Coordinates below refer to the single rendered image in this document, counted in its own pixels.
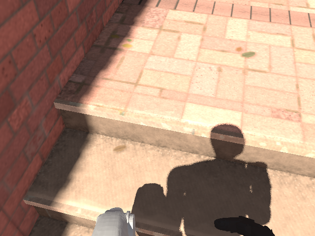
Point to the left robot thigh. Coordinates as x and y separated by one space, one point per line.
115 222

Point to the robot right hand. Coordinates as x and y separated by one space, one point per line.
242 225

